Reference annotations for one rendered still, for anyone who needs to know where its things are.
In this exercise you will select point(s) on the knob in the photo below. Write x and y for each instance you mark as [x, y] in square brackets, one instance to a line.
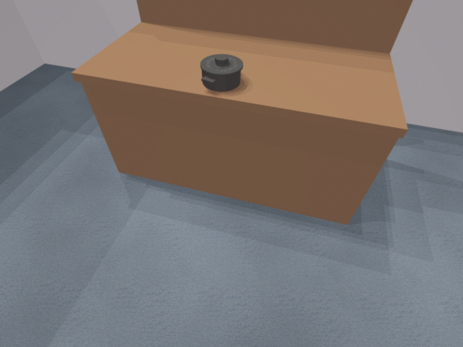
[221, 59]

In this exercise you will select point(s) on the table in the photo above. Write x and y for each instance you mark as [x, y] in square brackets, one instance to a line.
[314, 118]

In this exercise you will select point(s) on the lid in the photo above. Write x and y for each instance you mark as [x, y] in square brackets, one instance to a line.
[209, 66]

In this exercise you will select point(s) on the pot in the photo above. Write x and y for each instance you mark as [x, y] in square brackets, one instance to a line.
[221, 83]

